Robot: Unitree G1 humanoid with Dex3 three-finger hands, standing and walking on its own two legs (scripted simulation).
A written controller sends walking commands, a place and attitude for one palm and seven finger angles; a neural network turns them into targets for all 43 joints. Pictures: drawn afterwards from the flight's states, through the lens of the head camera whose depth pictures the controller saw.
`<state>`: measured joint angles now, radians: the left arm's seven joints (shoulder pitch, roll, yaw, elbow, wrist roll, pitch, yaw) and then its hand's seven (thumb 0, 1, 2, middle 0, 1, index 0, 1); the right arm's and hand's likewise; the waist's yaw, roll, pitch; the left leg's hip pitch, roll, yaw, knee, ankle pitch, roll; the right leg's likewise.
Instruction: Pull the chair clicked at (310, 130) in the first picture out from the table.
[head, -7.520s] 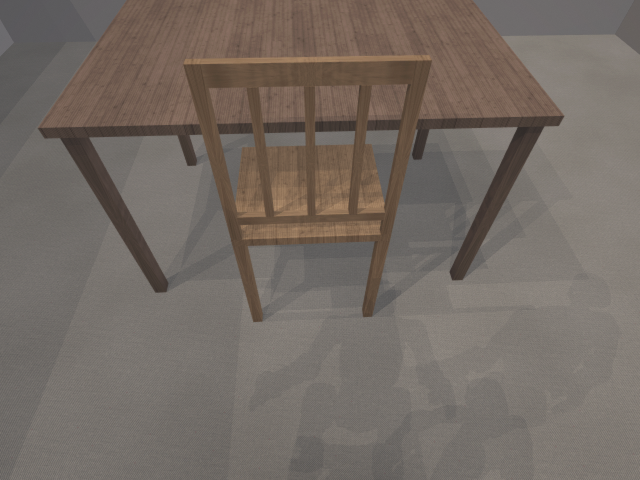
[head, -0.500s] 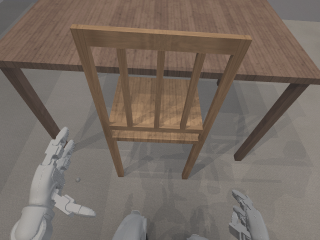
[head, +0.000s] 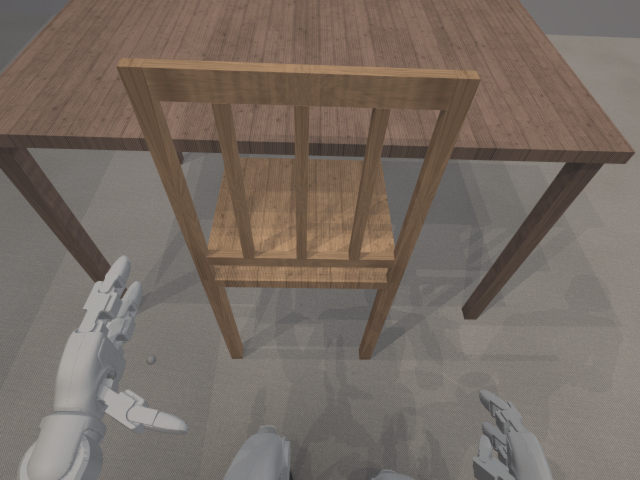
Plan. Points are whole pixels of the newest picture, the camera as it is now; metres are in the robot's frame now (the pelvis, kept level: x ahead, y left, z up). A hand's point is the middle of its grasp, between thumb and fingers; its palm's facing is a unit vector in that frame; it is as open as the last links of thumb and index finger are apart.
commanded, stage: raise the hand toward the chair's back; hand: left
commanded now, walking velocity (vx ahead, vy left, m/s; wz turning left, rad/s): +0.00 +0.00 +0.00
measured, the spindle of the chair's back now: (301, 194) +0.53 +0.06 +0.02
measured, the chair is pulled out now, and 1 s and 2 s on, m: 0.00 0.00 0.00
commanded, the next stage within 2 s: aim the fingers beside a spindle in 0.06 s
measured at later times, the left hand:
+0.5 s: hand (187, 329) +0.29 +0.18 +0.03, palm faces +0.02 -1.00 -0.05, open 16.9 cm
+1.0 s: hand (209, 316) +0.31 +0.16 +0.01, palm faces +0.03 -1.00 -0.04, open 16.9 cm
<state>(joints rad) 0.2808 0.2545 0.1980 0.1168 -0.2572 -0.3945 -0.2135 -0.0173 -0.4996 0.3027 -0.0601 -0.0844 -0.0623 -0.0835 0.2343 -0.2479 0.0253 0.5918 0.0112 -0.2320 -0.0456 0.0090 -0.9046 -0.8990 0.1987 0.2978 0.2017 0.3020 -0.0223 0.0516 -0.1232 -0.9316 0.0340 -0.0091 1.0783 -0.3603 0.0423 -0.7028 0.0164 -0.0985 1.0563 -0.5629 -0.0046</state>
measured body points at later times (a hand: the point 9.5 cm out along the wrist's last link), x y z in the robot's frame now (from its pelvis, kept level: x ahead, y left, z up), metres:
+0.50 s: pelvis +0.01 -0.01 -0.01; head +0.07 -0.01 +0.44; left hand +0.28 +0.23 +0.04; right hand +0.18 -0.26 -0.09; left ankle +0.09 +0.09 -0.66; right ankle -0.02 -0.12 -0.66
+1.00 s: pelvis +0.01 -0.02 -0.02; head +0.08 -0.01 +0.42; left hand +0.31 +0.22 +0.02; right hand +0.16 -0.27 -0.12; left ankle +0.09 +0.09 -0.66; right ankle -0.02 -0.12 -0.66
